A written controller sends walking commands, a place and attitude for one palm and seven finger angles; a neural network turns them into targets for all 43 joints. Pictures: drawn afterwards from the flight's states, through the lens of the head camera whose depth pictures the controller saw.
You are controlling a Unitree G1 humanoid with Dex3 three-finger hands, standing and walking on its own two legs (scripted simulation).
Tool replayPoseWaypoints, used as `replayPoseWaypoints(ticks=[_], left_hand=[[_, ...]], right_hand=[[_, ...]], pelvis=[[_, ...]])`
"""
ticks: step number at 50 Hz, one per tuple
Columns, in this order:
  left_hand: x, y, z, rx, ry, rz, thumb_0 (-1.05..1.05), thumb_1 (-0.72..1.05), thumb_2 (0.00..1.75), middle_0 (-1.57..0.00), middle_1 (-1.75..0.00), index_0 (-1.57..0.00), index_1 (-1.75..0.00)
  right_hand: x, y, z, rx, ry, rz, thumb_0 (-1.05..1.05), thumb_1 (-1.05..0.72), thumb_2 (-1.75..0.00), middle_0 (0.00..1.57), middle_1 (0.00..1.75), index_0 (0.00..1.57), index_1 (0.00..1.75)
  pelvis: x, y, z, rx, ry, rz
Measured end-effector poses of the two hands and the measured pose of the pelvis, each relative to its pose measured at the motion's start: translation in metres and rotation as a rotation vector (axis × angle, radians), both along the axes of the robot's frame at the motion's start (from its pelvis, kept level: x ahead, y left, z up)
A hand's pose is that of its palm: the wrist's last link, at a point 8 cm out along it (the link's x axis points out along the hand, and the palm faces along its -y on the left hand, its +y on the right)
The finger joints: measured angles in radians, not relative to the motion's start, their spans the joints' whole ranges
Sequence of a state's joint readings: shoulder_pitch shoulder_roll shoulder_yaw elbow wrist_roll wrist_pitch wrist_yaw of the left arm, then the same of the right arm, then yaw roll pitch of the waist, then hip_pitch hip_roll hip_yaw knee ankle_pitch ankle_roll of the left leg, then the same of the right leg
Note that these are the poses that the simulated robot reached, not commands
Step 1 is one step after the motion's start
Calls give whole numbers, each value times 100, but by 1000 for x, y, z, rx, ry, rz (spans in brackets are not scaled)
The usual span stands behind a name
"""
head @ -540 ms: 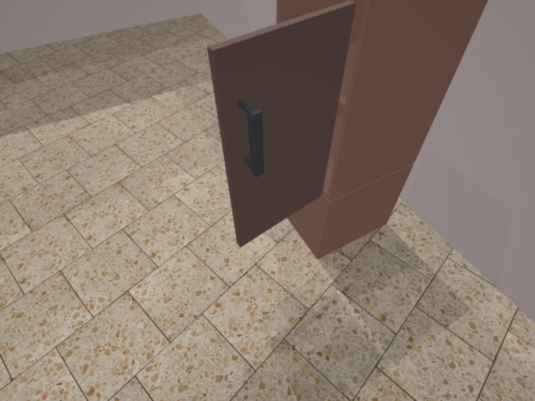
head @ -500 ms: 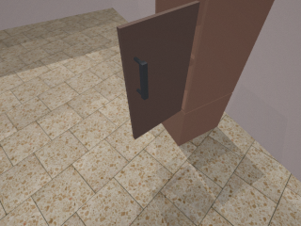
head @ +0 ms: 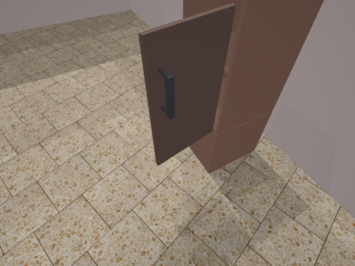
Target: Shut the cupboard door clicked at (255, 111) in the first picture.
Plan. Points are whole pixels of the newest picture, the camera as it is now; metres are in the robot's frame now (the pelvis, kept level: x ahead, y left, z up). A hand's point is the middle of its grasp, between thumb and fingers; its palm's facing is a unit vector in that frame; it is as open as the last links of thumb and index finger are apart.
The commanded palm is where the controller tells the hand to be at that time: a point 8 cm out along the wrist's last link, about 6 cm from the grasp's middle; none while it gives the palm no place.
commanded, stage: look at it before walking up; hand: left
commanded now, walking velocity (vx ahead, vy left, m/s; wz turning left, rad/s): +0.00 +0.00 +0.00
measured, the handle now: (166, 94) +0.58 +0.07 +0.05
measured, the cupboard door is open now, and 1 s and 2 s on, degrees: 99 99 99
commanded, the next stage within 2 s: walk to a spot facing it in 0.30 s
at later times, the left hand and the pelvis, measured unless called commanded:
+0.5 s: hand out of the picture +0.05 +0.22 -0.17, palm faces +0.00 -0.96 -0.28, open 7.4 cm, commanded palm none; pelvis +0.00 +0.01 +0.00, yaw -1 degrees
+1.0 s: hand out of the picture +0.06 +0.16 -0.17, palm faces -0.18 -0.95 -0.27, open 7.4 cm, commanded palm none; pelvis -0.02 -0.03 -0.01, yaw -16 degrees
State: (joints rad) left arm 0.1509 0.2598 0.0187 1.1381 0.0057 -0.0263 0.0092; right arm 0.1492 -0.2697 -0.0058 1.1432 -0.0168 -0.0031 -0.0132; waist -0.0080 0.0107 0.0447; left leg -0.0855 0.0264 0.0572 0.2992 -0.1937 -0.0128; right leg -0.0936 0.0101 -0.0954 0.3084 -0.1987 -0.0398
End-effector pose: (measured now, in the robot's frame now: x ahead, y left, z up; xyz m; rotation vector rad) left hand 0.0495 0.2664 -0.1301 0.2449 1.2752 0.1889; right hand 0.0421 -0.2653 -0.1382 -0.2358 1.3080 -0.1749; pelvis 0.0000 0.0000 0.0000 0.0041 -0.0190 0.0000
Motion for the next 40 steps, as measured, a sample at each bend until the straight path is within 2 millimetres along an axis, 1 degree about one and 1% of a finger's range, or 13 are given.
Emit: replayPoseWaypoints(ticks=[21, 26, 30, 34, 37, 40], left_hand=[[-2, 4, -1, -3, 12, 0, 0, 91, 90, -21, -30, -20, -30], [-3, 1, -4, -7, 30, 0, 0, 91, 90, -21, -30, -20, -30], [-5, -7, -11, -26, 62, -19, 0, 91, 90, -21, -30, -20, -30], [-3, -15, -19, -41, 83, -55, 0, 91, 90, -21, -30, -20, -30], [3, -23, -21, -40, 84, -76, 0, 91, 90, -21, -30, -20, -30], [13, -35, -19, -32, 50, -93, 0, 91, 90, -21, -30, -20, -30]], right_hand=[[-2, 8, 0, 6, 9, -4, 1, -91, -90, 20, 30, 20, 30], [-3, 12, -3, 4, 4, -25, 1, -91, -90, 20, 30, 20, 30], [-13, 19, -8, 17, -6, -77, 1, -91, -90, 20, 30, 20, 30], [-30, 23, -16, 31, -10, -135, 1, -91, -90, 20, 30, 20, 30], [-47, 21, -24, 45, 0, -169, 1, -91, -90, 20, 30, 20, 30], [-62, 13, -36, 63, 24, -192, 1, -91, -90, 20, 30, 20, 30]], pelvis=[[2, 5, 0, 0, 2, -1], [1, 6, -1, 0, 8, -28], [-2, 6, -6, 2, 10, -72], [-8, 5, -13, 19, 13, -119], [-12, -1, -18, 33, 4, -150], [-14, -11, -23, 31, -4, -168]])
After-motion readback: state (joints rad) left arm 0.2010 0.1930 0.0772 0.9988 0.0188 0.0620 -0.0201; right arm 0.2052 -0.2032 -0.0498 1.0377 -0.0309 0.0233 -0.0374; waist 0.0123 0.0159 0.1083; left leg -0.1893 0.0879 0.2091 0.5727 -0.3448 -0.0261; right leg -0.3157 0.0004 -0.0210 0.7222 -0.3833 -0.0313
